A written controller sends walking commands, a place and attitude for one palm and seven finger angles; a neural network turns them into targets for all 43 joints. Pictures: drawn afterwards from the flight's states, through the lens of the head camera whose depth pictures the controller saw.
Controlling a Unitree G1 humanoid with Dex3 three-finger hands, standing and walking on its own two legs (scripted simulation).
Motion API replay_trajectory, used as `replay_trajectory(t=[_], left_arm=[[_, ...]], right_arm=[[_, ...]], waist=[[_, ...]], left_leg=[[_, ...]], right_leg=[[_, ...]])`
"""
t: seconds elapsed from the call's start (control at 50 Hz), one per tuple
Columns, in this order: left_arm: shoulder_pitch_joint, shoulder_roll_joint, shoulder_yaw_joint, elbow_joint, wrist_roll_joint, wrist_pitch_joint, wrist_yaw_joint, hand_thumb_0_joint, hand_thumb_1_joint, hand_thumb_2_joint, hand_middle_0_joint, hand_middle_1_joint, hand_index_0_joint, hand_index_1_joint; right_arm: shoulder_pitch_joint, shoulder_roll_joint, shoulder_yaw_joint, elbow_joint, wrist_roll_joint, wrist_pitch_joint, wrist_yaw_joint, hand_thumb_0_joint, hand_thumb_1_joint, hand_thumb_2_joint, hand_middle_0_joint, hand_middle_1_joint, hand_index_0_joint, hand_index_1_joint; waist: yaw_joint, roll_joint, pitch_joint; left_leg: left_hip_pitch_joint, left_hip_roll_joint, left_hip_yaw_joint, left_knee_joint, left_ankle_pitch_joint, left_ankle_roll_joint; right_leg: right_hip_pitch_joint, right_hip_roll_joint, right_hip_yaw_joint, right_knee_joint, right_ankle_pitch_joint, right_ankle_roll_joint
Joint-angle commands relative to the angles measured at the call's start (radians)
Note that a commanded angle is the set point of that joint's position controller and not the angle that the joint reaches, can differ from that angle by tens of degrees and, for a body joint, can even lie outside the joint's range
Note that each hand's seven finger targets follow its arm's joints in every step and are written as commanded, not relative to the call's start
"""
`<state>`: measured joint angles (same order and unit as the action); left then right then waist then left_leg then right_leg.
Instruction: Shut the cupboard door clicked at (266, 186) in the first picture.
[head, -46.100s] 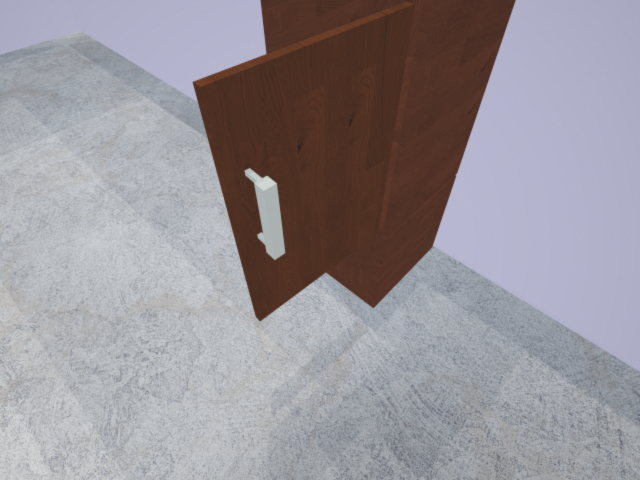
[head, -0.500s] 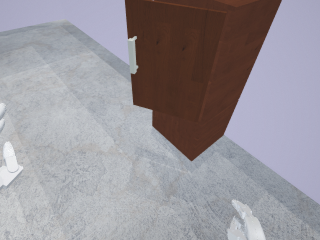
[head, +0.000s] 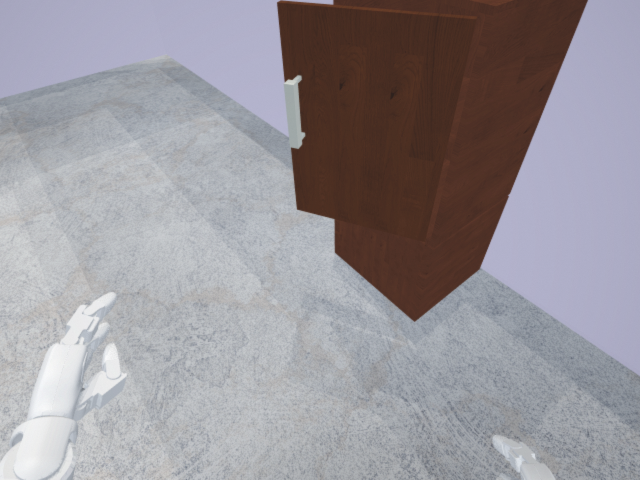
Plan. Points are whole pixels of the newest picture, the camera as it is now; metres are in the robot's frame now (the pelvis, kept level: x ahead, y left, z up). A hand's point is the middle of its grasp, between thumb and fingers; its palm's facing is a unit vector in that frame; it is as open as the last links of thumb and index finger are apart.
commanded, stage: let the arm hang, fingers relaxed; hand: left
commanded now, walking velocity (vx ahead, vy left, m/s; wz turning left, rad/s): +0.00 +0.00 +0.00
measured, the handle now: (297, 112) +0.94 +0.13 +0.02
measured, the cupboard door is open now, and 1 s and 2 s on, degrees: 29 29 29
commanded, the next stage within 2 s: look to check the result in 1.00 s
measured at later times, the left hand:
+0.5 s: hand out of the picture -0.06 +0.21 -0.16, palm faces +0.00 -0.97 -0.25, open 7.3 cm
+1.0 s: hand out of the picture +0.06 +0.20 -0.15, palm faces -0.02 -0.97 -0.25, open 7.4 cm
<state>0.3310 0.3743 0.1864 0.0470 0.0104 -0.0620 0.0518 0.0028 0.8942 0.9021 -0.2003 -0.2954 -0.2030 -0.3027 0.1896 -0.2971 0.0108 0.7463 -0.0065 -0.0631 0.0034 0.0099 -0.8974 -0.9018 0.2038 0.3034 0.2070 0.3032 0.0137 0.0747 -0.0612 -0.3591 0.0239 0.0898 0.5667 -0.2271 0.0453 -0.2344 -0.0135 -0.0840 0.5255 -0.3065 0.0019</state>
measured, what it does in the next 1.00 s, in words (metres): stands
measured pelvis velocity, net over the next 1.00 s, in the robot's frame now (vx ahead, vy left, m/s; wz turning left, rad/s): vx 0.01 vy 0.00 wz -0.02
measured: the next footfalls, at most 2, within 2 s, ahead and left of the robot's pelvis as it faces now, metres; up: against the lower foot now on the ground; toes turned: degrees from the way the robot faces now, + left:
none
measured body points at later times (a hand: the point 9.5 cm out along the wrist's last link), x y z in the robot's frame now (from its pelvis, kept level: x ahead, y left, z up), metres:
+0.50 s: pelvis -0.01 +0.00 +0.01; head +0.01 +0.00 +0.46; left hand -0.06 +0.26 -0.14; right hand -0.03 -0.24 -0.15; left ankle +0.05 +0.09 -0.73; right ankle -0.02 -0.12 -0.73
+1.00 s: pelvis +0.01 +0.00 +0.01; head +0.00 +0.00 +0.46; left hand +0.06 +0.26 -0.13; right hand +0.05 -0.27 -0.13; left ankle +0.05 +0.09 -0.73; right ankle -0.02 -0.12 -0.73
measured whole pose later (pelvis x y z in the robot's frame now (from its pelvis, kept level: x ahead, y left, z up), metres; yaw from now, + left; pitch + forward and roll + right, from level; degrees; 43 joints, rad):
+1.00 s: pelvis +0.01 +0.00 +0.01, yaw -1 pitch -2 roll +0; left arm 0.19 0.24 0.01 1.11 0.02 -0.02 0.00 0.00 0.90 0.90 -0.20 -0.29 -0.20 -0.30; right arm 0.19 -0.26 -0.02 1.12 -0.02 0.00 -0.01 0.00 -0.90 -0.90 0.20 0.30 0.21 0.30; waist -0.01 0.01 0.01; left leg -0.19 0.01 0.11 0.36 -0.14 0.04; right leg -0.09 -0.02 -0.06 0.35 -0.23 0.00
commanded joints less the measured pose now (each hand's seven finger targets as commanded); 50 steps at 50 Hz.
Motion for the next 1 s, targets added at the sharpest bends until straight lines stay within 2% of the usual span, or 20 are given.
replay_trajectory(t=[0.0, 0.04, 0.06, 0.1, 0.16, 0.18, 0.2, 0.24, 0.26, 0.3, 0.36, 0.48, 0.56, 0.64, 0.68, 0.72, 0.86, 0.88, 0.92, 0.98], left_arm=[[-0.017, 0.039, -0.118, 0.317, 0.013, 0.062, -0.048, 0.000, 0.900, 0.900, -0.200, -0.300, -0.200, -0.300], [-0.050, 0.042, -0.134, 0.451, 0.014, 0.064, -0.043, 0.000, 0.900, 0.900, -0.200, -0.300, -0.200, -0.300], [-0.065, 0.035, -0.144, 0.511, 0.013, 0.067, -0.040, 0.000, 0.900, 0.900, -0.200, -0.300, -0.200, -0.300], [-0.064, 0.015, -0.158, 0.621, 0.010, 0.070, -0.035, 0.000, 0.900, 0.900, -0.200, -0.300, -0.200, -0.300], [-0.040, -0.006, -0.163, 0.767, 0.006, 0.065, -0.033, 0.000, 0.900, 0.900, -0.200, -0.300, -0.200, -0.300], [-0.026, -0.003, -0.159, 0.805, 0.007, 0.063, -0.032, 0.000, 0.900, 0.900, -0.200, -0.300, -0.200, -0.300], [-0.012, -0.028, -0.142, 0.833, 0.009, 0.063, -0.031, 0.000, 0.900, 0.900, -0.200, -0.300, -0.200, -0.300], [0.005, -0.023, -0.144, 0.893, 0.006, 0.061, -0.033, 0.000, 0.900, 0.900, -0.200, -0.300, -0.200, -0.300], [0.009, -0.017, -0.144, 0.916, 0.006, 0.059, -0.034, 0.000, 0.900, 0.900, -0.200, -0.300, -0.200, -0.300], [0.009, -0.021, -0.146, 0.958, 0.006, 0.056, -0.034, 0.000, 0.900, 0.900, -0.200, -0.300, -0.200, -0.300], [0.018, -0.026, -0.149, 1.006, 0.005, 0.051, -0.032, 0.000, 0.900, 0.900, -0.200, -0.300, -0.200, -0.300], [0.023, -0.017, -0.149, 1.050, 0.007, 0.051, -0.028, 0.000, 0.900, 0.900, -0.200, -0.300, -0.200, -0.300], [0.005, -0.014, -0.147, 1.057, 0.007, 0.052, -0.027, 0.000, 0.900, 0.900, -0.200, -0.300, -0.200, -0.300], [-0.011, -0.006, -0.146, 1.055, 0.008, 0.052, -0.027, 0.000, 0.900, 0.900, -0.200, -0.300, -0.200, -0.300], [-0.017, 0.004, -0.145, 1.051, 0.010, 0.050, -0.027, 0.000, 0.900, 0.900, -0.200, -0.300, -0.200, -0.300], [-0.037, 0.004, -0.147, 1.049, 0.009, 0.050, -0.027, 0.000, 0.900, 0.900, -0.200, -0.300, -0.200, -0.300], [-0.083, 0.031, -0.142, 1.038, 0.008, 0.043, -0.031, 0.000, 0.900, 0.900, -0.200, -0.300, -0.200, -0.300], [-0.085, 0.042, -0.140, 1.034, 0.009, 0.040, -0.031, 0.000, 0.900, 0.900, -0.200, -0.300, -0.200, -0.300], [-0.102, 0.045, -0.141, 1.032, 0.008, 0.039, -0.032, 0.000, 0.900, 0.900, -0.200, -0.300, -0.200, -0.300], [-0.111, 0.059, -0.139, 1.030, 0.007, 0.036, -0.033, 0.000, 0.900, 0.900, -0.200, -0.300, -0.200, -0.300]], right_arm=[[-0.045, -0.149, -0.040, -0.052, -0.006, 0.024, 0.001, 0.000, -0.900, -0.900, 0.200, 0.300, 0.200, 0.300], [-0.031, -0.126, -0.032, -0.015, -0.013, 0.047, 0.003, 0.000, -0.900, -0.900, 0.200, 0.300, 0.200, 0.300], [-0.016, -0.113, -0.027, 0.007, -0.017, 0.056, 0.003, 0.000, -0.900, -0.900, 0.200, 0.300, 0.200, 0.300], [0.000, -0.084, -0.019, 0.052, -0.019, 0.066, 0.003, 0.000, -0.900, -0.900, 0.200, 0.300, 0.200, 0.300], [0.010, -0.065, -0.019, 0.123, -0.018, 0.068, -0.005, 0.000, -0.900, -0.900, 0.200, 0.300, 0.200, 0.300], [0.021, -0.067, -0.021, 0.143, -0.015, 0.069, -0.009, 0.000, -0.900, -0.900, 0.200, 0.300, 0.200, 0.300], [0.028, -0.058, -0.029, 0.161, -0.021, 0.068, -0.014, 0.000, -0.900, -0.900, 0.200, 0.300, 0.200, 0.300], [0.043, -0.056, -0.034, 0.195, -0.017, 0.067, -0.019, 0.000, -0.900, -0.900, 0.200, 0.300, 0.200, 0.300], [0.054, -0.059, -0.038, 0.211, -0.015, 0.066, -0.022, 0.000, -0.900, -0.900, 0.200, 0.300, 0.200, 0.300], [0.072, -0.064, -0.044, 0.239, -0.010, 0.064, -0.027, 0.000, -0.900, -0.900, 0.200, 0.300, 0.200, 0.300], [0.100, -0.065, -0.049, 0.276, -0.007, 0.062, -0.031, 0.000, -0.900, -0.900, 0.200, 0.300, 0.200, 0.300], [0.112, -0.069, -0.055, 0.314, -0.004, 0.063, -0.034, 0.000, -0.900, -0.900, 0.200, 0.300, 0.200, 0.300], [0.103, -0.071, -0.056, 0.329, -0.007, 0.062, -0.032, 0.000, -0.900, -0.900, 0.200, 0.300, 0.200, 0.300], [0.079, -0.074, -0.055, 0.332, -0.008, 0.058, -0.030, 0.000, -0.900, -0.900, 0.200, 0.300, 0.200, 0.300], [0.067, -0.084, -0.056, 0.328, -0.005, 0.055, -0.029, 0.000, -0.900, -0.900, 0.200, 0.300, 0.200, 0.300], [0.055, -0.077, -0.053, 0.333, -0.007, 0.054, -0.028, 0.000, -0.900, -0.900, 0.200, 0.300, 0.200, 0.300], [0.015, -0.103, -0.053, 0.327, -0.007, 0.047, -0.026, 0.000, -0.900, -0.900, 0.200, 0.300, 0.200, 0.300], [0.012, -0.113, -0.054, 0.323, -0.005, 0.046, -0.026, 0.000, -0.900, -0.900, 0.200, 0.300, 0.200, 0.300], [0.001, -0.115, -0.053, 0.325, -0.007, 0.046, -0.025, 0.000, -0.900, -0.900, 0.200, 0.300, 0.200, 0.300], [-0.009, -0.132, -0.055, 0.322, -0.005, 0.044, -0.025, 0.000, -0.900, -0.900, 0.200, 0.300, 0.200, 0.300]], waist=[[-0.017, -0.195, 0.028], [-0.026, -0.238, 0.037], [-0.034, -0.223, 0.043], [-0.033, -0.119, 0.041], [-0.026, 0.007, 0.061], [-0.022, 0.017, 0.065], [-0.019, 0.074, 0.056], [-0.014, 0.104, 0.053], [-0.014, 0.096, 0.050], [-0.017, 0.015, 0.069], [-0.020, -0.037, 0.078], [-0.021, -0.092, 0.120], [-0.023, -0.102, 0.134], [-0.018, -0.074, 0.140], [-0.015, -0.086, 0.131], [-0.017, -0.072, 0.146], [-0.017, -0.060, 0.119], [-0.016, -0.072, 0.111], [-0.019, -0.070, 0.121], [-0.017, -0.063, 0.092]], left_leg=[[0.044, 0.106, -0.159, -0.098, 0.122, 0.004], [0.089, 0.079, -0.144, -0.086, 0.102, -0.006], [0.111, 0.072, -0.136, -0.089, 0.093, -0.012], [0.130, 0.074, -0.134, -0.126, 0.095, -0.016], [0.109, 0.078, -0.142, -0.192, 0.012, -0.019], [0.105, 0.078, -0.144, -0.199, 0.003, -0.020], [0.096, 0.083, -0.150, -0.218, -0.037, -0.015], [0.090, 0.087, -0.154, -0.243, -0.077, -0.014], [0.091, 0.090, -0.157, -0.250, -0.078, -0.013], [0.112, 0.098, -0.159, -0.244, -0.049, -0.008], [0.143, 0.101, -0.156, -0.247, -0.036, -0.004], [0.158, 0.103, -0.148, -0.261, -0.044, 0.000], [0.154, 0.105, -0.150, -0.279, -0.062, -0.001], [0.154, 0.106, -0.154, -0.299, -0.060, -0.003], [0.165, 0.107, -0.153, -0.297, -0.026, -0.002], [0.162, 0.107, -0.148, -0.303, -0.013, -0.007], [0.188, 0.105, -0.141, -0.302, 0.059, -0.013], [0.197, 0.105, -0.141, -0.296, 0.081, -0.012], [0.197, 0.105, -0.139, -0.298, 0.085, -0.014], [0.218, 0.106, -0.140, -0.291, 0.122, -0.015]], right_leg=[[-0.048, -0.089, 0.113, -0.080, 0.035, -0.055], [-0.080, -0.120, 0.149, -0.118, 0.021, -0.067], [-0.093, -0.127, 0.153, -0.134, 0.000, -0.069], [-0.076, -0.117, 0.146, -0.139, -0.005, -0.059], [-0.029, -0.093, 0.143, -0.155, -0.005, -0.050], [-0.011, -0.089, 0.135, -0.164, 0.005, -0.051], [0.010, -0.087, 0.128, -0.170, 0.005, -0.057], [0.039, -0.082, 0.119, -0.176, 0.026, -0.060], [0.050, -0.081, 0.115, -0.177, 0.038, -0.061], [0.037, -0.087, 0.114, -0.199, 0.045, -0.063], [0.023, -0.090, 0.112, -0.213, 0.043, -0.061], [-0.006, -0.090, 0.114, -0.230, 0.008, -0.061], [-0.010, -0.091, 0.116, -0.230, -0.004, -0.056], [-0.005, -0.092, 0.118, -0.228, 0.016, -0.051], [0.005, -0.092, 0.117, -0.229, 0.043, -0.050], [0.008, -0.096, 0.116, -0.232, 0.054, -0.046], [0.043, -0.105, 0.120, -0.252, 0.098, -0.043], [0.048, -0.106, 0.121, -0.255, 0.110, -0.044], [0.048, -0.109, 0.126, -0.263, 0.113, -0.044], [0.068, -0.110, 0.125, -0.267, 0.135, -0.046]])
